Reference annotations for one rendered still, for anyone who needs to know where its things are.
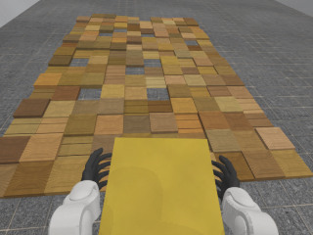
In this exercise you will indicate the carton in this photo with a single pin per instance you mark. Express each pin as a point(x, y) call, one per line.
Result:
point(161, 186)

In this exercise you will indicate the right robot hand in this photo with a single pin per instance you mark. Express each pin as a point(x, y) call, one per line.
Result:
point(229, 176)

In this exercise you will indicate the left robot forearm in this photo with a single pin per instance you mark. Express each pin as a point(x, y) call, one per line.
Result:
point(79, 210)

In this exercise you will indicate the left robot hand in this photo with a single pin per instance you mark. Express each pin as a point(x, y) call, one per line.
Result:
point(93, 167)

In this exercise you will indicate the right robot forearm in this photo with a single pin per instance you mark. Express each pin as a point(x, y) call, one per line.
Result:
point(243, 216)

